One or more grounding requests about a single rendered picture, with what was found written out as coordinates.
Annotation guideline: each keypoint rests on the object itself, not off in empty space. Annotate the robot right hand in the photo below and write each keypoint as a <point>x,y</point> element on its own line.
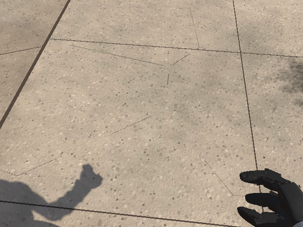
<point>286,204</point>

